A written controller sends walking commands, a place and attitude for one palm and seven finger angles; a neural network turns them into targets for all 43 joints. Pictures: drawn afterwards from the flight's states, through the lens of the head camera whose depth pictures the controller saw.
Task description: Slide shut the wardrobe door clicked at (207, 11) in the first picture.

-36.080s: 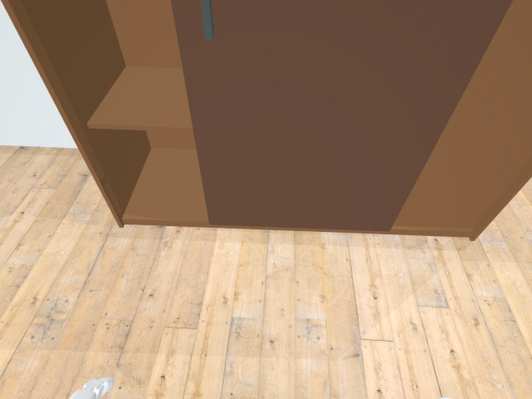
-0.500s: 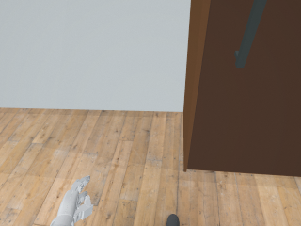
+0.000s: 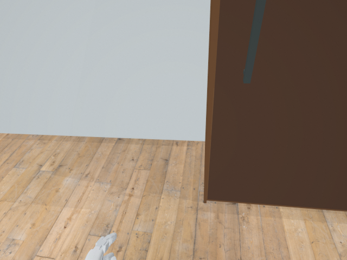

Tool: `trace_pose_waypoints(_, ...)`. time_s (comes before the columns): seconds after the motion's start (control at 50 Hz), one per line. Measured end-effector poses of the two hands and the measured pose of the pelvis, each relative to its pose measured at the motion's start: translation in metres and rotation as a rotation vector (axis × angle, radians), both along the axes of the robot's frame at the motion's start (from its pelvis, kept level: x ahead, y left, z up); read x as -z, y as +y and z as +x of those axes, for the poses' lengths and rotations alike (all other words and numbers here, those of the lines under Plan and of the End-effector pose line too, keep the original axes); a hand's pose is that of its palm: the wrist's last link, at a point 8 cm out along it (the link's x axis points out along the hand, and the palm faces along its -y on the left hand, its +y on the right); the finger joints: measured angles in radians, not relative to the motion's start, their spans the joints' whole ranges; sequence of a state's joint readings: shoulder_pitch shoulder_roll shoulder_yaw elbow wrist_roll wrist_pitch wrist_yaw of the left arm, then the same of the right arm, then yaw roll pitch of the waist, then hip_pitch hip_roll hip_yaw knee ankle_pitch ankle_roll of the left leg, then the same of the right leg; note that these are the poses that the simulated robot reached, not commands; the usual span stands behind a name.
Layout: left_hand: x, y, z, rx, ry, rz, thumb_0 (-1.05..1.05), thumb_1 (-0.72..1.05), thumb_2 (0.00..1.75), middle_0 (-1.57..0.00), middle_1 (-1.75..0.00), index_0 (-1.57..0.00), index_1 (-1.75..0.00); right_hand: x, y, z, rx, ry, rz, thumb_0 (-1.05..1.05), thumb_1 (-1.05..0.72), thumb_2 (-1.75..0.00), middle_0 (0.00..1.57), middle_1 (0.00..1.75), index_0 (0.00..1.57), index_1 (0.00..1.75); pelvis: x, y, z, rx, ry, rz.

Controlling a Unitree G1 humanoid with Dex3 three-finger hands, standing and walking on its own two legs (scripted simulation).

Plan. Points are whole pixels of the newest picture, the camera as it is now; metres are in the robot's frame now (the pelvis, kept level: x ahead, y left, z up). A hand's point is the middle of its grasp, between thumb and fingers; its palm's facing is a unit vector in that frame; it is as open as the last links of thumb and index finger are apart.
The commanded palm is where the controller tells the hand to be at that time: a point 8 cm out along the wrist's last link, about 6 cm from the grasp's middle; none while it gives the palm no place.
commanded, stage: stop stepping back and stand still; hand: right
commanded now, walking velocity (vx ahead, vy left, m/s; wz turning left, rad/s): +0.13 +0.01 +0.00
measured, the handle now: (252, 40) +0.66 -0.19 +0.25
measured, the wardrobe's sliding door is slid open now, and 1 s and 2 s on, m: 0.00 0.00 0.00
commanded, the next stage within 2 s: let the arm hang, fingers relaxed in 1.02 s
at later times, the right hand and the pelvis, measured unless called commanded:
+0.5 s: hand out of the picture +0.19 -0.31 +0.17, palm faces +0.45 +0.72 -0.52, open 7.4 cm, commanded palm +0.14 -0.34 +0.16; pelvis +0.00 -0.04 -0.02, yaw -1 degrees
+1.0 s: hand out of the picture +0.24 -0.32 +0.15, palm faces +0.39 +0.75 -0.53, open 7.4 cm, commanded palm +0.18 -0.35 +0.16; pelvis +0.04 -0.05 -0.02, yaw +0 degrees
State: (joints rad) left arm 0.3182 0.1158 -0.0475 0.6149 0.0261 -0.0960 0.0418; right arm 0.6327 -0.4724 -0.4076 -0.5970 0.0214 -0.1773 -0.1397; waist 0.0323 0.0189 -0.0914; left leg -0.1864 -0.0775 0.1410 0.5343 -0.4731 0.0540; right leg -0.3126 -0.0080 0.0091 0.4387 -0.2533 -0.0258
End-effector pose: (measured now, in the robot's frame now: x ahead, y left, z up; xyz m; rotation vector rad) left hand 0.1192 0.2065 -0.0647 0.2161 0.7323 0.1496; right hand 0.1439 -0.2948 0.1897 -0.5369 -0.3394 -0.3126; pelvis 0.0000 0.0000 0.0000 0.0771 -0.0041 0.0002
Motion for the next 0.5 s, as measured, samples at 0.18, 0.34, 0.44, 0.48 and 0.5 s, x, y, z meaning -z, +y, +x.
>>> trace_pose_waypoints(0.18, 0.021, 0.016, 0.003, 0.003, 0.061, 0.1, 0.01, 0.9, 0.9, -0.21, -0.3, -0.2, -0.3, 0.038, -0.053, -0.024, 0.213, -0.028, 0.141, 0.02, -0.89, -0.9, 0.21, 0.3, 0.21, 0.3, 0.021, -0.021, -0.01, 0.018, -0.019, -0.041)
trace_pose_waypoints(0.34, 0.013, -0.017, 0.021, 0.01, -0.045, 0.092, 0.01, 0.91, 0.9, -0.2, -0.3, -0.2, -0.3, 0.033, -0.055, 0.006, 0.107, -0.082, 0.131, 0.02, -0.89, -0.9, 0.21, 0.3, 0.2, 0.3, 0.026, -0.042, -0.012, 0.043, -0.054, -0.057)
trace_pose_waypoints(0.44, 0.013, -0.046, 0.025, 0.053, -0.039, -0.024, 0.01, 0.9, 0.9, -0.2, -0.3, -0.2, -0.3, -0.006, -0.05, 0.004, 0.065, -0.074, -0.044, 0.02, -0.89, -0.9, 0.21, 0.3, 0.2, 0.3, 0.015, -0.042, -0.004, 0.025, -0.026, -0.034)
trace_pose_waypoints(0.48, 0.022, -0.05, 0.03, 0.061, -0.03, -0.058, 0.01, 0.9, 0.9, -0.2, -0.3, -0.2, -0.3, -0.007, -0.05, 0.003, 0.078, -0.036, -0.1, 0.02, -0.89, -0.9, 0.21, 0.3, 0.2, 0.3, 0.019, -0.041, 0.002, 0.018, -0.01, -0.045)
trace_pose_waypoints(0.5, 0.029, -0.051, 0.032, 0.064, -0.02, -0.068, 0.01, 0.9, 0.9, -0.21, -0.3, -0.2, -0.3, -0.004, -0.051, 0.004, 0.091, -0.013, -0.11, 0.02, -0.89, -0.9, 0.21, 0.3, 0.2, 0.3, 0.022, -0.041, 0.004, 0.012, -0.005, -0.045)
